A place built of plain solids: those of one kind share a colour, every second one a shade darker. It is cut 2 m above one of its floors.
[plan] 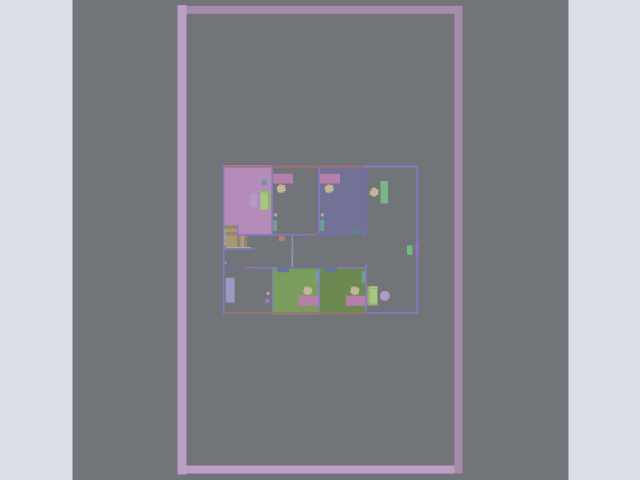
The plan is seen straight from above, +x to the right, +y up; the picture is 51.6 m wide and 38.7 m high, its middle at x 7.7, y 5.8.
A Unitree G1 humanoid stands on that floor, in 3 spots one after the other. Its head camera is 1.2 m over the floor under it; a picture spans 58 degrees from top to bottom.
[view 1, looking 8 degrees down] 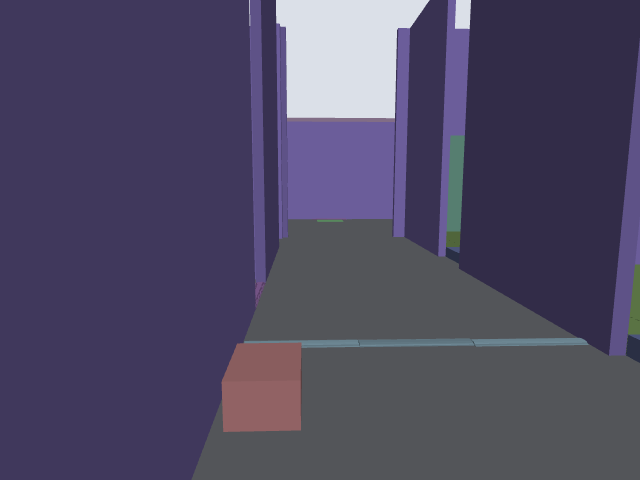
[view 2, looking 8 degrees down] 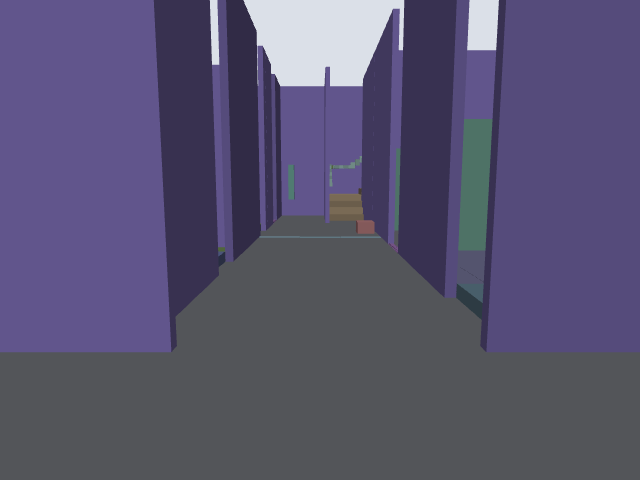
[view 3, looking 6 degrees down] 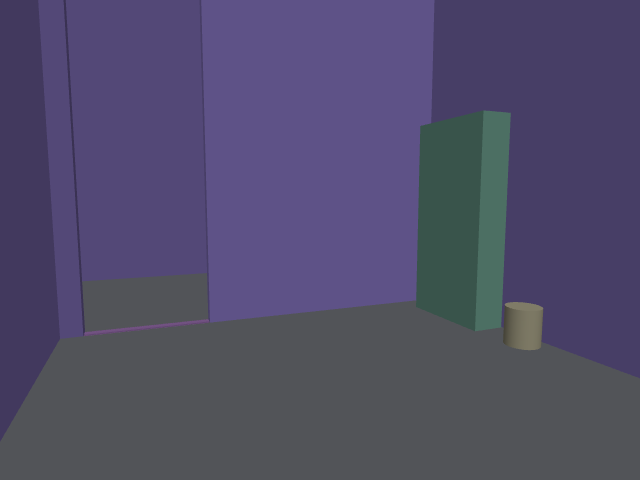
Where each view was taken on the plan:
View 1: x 2.44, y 5.70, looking -2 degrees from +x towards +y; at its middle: ground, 8.62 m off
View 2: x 14.38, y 4.89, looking -180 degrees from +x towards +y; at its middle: ground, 8.62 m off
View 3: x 6.89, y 10.35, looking -112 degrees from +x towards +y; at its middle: wall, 4.42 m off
